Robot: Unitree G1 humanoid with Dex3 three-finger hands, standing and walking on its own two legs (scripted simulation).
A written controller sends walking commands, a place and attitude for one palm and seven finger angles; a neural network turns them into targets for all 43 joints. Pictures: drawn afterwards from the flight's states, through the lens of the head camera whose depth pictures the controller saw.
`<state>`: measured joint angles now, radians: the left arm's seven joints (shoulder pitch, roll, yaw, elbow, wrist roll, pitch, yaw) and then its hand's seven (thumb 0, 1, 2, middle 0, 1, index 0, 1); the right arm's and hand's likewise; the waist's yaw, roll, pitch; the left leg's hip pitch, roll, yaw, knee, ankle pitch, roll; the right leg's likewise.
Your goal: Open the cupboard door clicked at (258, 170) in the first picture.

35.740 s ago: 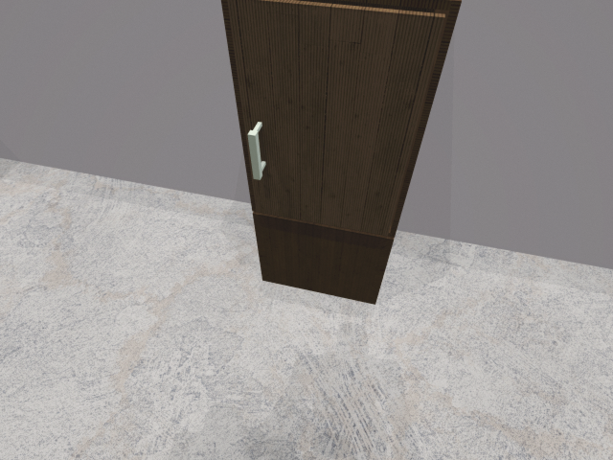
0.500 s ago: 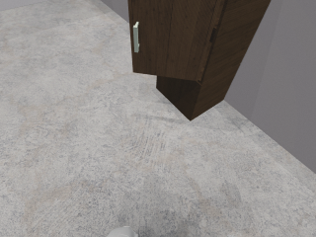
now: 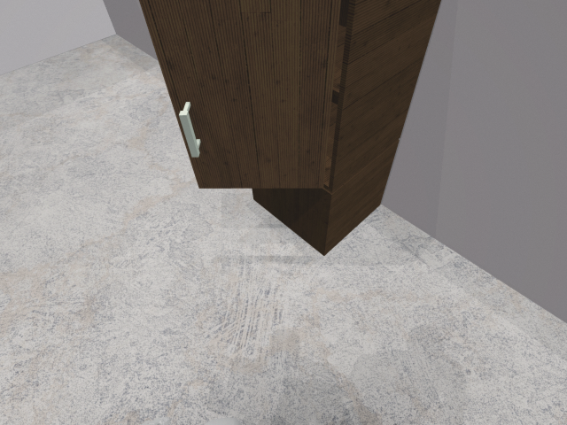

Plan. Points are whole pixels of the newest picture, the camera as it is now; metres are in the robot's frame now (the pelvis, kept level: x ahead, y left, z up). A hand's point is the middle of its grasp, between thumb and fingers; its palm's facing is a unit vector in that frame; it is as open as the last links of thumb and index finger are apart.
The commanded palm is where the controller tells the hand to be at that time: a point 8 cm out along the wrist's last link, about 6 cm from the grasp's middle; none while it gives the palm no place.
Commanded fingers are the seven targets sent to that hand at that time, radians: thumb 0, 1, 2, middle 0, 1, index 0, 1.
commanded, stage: take the last steps up to it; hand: left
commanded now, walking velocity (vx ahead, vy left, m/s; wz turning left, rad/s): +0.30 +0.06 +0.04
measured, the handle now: (191, 130) +0.81 +0.27 -0.09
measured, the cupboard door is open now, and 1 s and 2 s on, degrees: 45 45 45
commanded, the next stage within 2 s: come to a stop and stand still in 0.48 s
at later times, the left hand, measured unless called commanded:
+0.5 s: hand (156, 405) +0.18 +0.23 -0.18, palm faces +0.05 -0.99 -0.16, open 7.3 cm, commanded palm none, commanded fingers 0.00 0.90 0.90 -0.20 -0.30 -0.20 -0.30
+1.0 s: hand (182, 322) +0.33 +0.22 -0.18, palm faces +0.05 -0.98 -0.20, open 7.3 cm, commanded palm none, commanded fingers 0.00 0.90 0.90 -0.20 -0.30 -0.20 -0.30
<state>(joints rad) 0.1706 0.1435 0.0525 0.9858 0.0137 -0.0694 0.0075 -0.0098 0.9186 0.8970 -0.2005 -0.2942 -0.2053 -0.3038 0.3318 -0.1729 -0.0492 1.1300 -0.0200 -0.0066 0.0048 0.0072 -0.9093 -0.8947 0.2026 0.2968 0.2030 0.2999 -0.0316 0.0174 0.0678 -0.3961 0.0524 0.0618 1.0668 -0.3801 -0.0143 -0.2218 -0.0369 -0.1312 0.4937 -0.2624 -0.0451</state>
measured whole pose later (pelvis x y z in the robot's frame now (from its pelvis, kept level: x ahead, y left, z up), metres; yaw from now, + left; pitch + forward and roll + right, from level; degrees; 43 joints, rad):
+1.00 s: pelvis +0.24 +0.04 -0.01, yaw +0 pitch -1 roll +1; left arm 0.13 0.17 0.04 1.04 0.01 0.03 0.04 -0.01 0.92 0.90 -0.20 -0.29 -0.21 -0.30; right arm 0.24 -0.16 -0.05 1.09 -0.01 0.04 -0.03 0.00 -0.91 -0.89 0.20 0.30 0.20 0.30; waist -0.01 -0.05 0.07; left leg -0.22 0.02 0.11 0.53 -0.28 0.00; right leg -0.27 -0.06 -0.10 0.61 -0.32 -0.01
